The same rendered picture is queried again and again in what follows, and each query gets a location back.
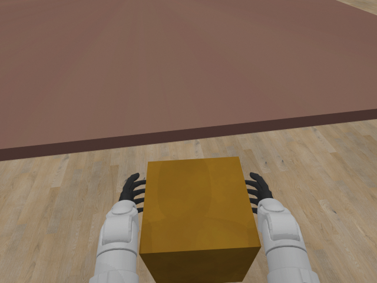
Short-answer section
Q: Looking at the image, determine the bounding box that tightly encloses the left robot hand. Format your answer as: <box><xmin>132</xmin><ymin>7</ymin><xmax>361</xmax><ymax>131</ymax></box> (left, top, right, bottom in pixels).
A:
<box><xmin>119</xmin><ymin>173</ymin><xmax>146</xmax><ymax>213</ymax></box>

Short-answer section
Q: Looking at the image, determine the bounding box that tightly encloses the left robot forearm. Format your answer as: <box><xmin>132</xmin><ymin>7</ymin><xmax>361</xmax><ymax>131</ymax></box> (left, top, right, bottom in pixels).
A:
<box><xmin>89</xmin><ymin>200</ymin><xmax>139</xmax><ymax>283</ymax></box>

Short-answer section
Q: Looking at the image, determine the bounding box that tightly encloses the right robot forearm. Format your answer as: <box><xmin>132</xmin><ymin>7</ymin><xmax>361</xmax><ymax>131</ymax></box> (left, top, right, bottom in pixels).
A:
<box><xmin>257</xmin><ymin>198</ymin><xmax>320</xmax><ymax>283</ymax></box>

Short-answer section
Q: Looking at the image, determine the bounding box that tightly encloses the carton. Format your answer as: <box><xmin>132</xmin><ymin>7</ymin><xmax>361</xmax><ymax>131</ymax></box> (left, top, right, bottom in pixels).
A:
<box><xmin>139</xmin><ymin>156</ymin><xmax>262</xmax><ymax>283</ymax></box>

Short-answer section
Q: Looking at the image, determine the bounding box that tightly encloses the right robot hand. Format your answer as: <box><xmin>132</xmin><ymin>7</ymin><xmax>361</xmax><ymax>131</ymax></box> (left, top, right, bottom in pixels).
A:
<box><xmin>245</xmin><ymin>172</ymin><xmax>273</xmax><ymax>214</ymax></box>

